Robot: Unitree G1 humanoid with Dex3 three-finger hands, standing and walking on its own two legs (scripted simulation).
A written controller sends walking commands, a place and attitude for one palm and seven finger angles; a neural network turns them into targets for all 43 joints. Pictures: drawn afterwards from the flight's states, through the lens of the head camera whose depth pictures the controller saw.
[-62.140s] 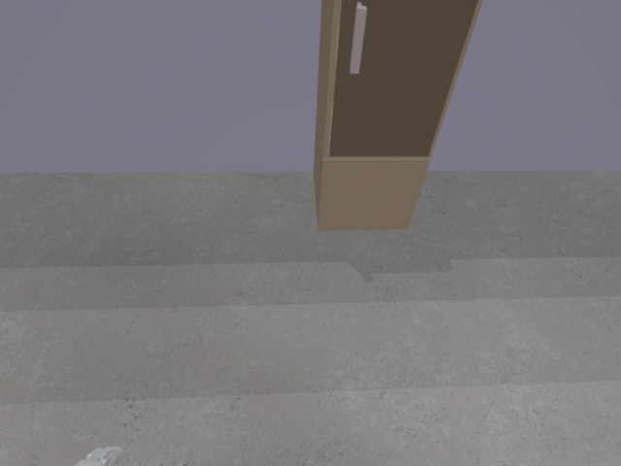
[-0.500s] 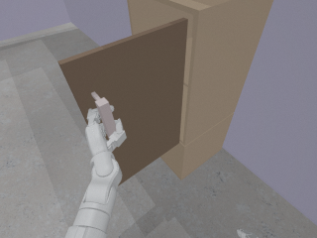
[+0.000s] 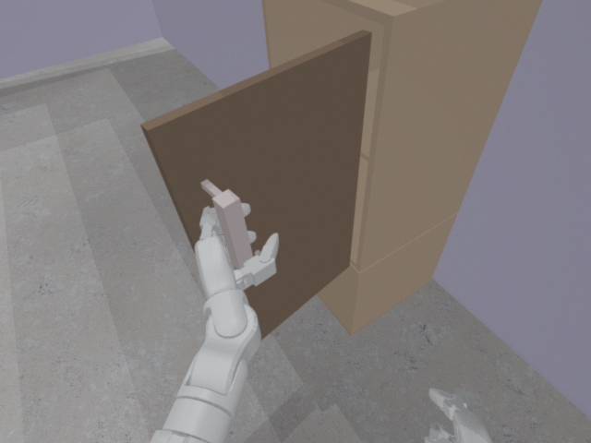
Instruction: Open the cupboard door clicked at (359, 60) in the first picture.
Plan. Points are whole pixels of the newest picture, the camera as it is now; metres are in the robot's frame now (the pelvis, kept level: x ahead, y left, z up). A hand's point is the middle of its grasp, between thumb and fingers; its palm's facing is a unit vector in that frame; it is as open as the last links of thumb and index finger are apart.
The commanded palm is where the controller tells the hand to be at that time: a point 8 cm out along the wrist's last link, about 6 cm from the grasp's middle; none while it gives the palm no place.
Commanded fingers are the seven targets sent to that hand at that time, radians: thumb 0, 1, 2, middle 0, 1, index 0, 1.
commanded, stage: open thumb and fingers to let go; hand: left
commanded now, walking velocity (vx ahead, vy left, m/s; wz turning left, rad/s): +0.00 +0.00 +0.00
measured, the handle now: (228, 233) +0.38 +0.12 +0.10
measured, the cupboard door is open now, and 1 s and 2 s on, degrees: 99 100 100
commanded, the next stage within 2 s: slide the hand sideways off the handle in 0.52 s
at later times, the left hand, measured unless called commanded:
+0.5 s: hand (257, 254) +0.34 +0.07 +0.10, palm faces +0.35 -0.94 -0.01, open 14.5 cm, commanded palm +0.31 +0.11 +0.09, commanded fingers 0.00 -0.50 0.30 -0.15 -0.30 -0.15 -0.30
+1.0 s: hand (250, 273) +0.31 +0.08 +0.09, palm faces -0.11 -0.99 +0.02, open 16.1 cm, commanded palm +0.28 +0.13 +0.09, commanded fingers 0.00 -0.50 0.30 -0.15 -0.30 -0.15 -0.30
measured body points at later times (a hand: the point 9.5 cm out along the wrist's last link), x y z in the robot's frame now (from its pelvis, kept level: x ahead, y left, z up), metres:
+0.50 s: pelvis -0.02 +0.02 -0.01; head -0.01 +0.01 +0.44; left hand +0.32 +0.12 +0.10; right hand +0.11 -0.20 -0.12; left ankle +0.05 +0.15 -0.71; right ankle -0.07 -0.06 -0.71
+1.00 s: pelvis -0.04 +0.05 +0.00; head -0.04 +0.04 +0.45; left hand +0.31 +0.13 +0.10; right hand +0.08 -0.18 -0.11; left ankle +0.05 +0.15 -0.71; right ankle -0.07 -0.06 -0.71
